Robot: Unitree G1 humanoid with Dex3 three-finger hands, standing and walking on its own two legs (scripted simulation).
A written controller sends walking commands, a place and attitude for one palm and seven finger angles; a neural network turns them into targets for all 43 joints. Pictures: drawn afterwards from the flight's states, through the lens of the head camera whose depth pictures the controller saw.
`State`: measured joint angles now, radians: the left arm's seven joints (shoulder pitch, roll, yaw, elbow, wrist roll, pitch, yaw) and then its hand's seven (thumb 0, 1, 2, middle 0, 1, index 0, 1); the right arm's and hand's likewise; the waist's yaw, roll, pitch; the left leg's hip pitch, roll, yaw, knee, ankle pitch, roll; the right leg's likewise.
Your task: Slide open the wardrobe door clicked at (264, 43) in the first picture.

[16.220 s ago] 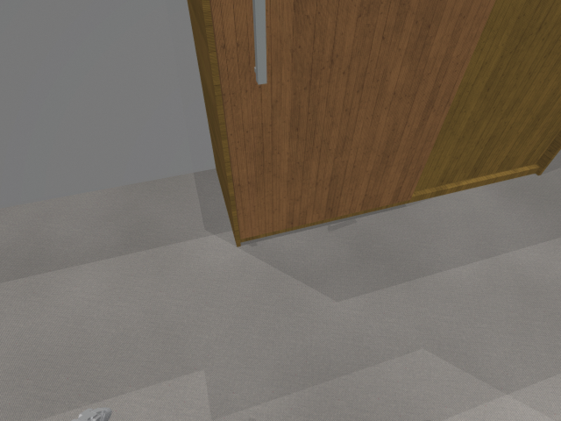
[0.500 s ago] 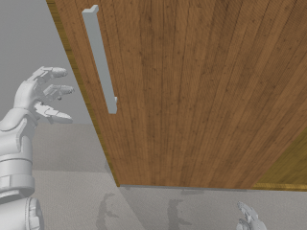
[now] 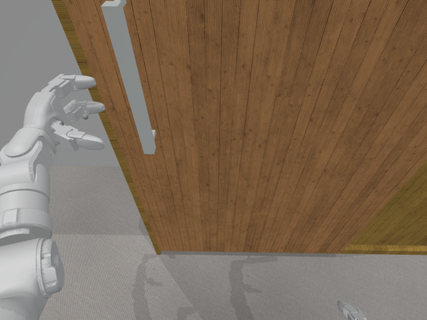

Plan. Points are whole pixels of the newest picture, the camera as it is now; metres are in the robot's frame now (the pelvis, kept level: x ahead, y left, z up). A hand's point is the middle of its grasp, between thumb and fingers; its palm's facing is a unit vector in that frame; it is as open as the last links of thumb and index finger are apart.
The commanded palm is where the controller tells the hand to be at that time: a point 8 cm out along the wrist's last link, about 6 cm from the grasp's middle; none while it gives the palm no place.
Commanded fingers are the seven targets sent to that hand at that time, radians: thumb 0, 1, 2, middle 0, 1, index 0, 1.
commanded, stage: move the hooked fingers beside the handle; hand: left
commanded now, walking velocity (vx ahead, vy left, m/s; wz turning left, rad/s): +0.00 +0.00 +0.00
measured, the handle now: (137, 87) +0.51 +0.18 +0.19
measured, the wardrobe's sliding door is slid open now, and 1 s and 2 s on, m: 0.00 0.00 0.00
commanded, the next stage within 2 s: feel for the door with the fingertips in 1.06 s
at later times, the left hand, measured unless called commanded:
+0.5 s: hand (99, 106) +0.46 +0.24 +0.18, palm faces +0.03 -1.00 +0.01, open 14.0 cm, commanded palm +0.43 +0.29 +0.18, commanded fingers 0.00 -0.50 0.30 -0.30 -1.20 -0.30 -1.20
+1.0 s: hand (98, 108) +0.45 +0.24 +0.18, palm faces +0.03 -1.00 +0.00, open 14.0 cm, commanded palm +0.43 +0.29 +0.18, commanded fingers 0.00 -0.50 0.30 -0.30 -1.20 -0.30 -1.20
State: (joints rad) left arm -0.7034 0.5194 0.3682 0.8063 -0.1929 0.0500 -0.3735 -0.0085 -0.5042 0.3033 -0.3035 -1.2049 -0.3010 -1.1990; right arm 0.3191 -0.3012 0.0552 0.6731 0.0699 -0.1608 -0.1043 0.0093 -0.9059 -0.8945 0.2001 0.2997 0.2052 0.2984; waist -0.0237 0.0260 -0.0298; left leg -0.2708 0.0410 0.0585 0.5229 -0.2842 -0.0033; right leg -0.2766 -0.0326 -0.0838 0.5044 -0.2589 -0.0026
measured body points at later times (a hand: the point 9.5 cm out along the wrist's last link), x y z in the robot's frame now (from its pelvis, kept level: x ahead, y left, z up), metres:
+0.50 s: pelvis +0.01 +0.01 +0.00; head +0.03 +0.00 +0.45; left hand +0.45 +0.29 +0.18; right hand +0.03 -0.27 -0.12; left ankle -0.01 +0.12 -0.74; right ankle +0.00 -0.12 -0.74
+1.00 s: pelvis +0.01 +0.01 +0.00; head +0.03 +0.01 +0.45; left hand +0.44 +0.29 +0.18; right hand +0.10 -0.26 -0.11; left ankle -0.01 +0.12 -0.74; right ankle +0.00 -0.12 -0.74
